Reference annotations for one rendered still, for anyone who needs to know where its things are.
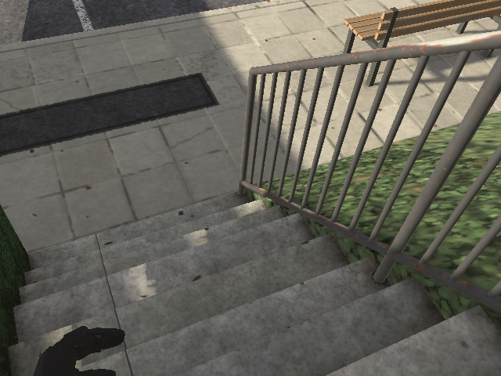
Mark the robot left hand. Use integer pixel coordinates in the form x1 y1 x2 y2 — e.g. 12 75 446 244
33 326 125 376

